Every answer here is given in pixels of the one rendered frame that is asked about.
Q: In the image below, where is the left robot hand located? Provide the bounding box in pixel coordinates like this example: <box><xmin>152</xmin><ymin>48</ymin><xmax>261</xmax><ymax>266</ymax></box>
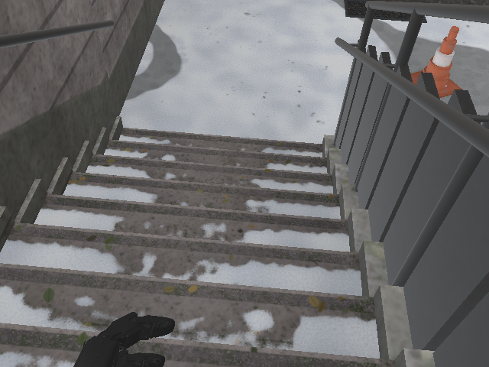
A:
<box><xmin>74</xmin><ymin>312</ymin><xmax>175</xmax><ymax>367</ymax></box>

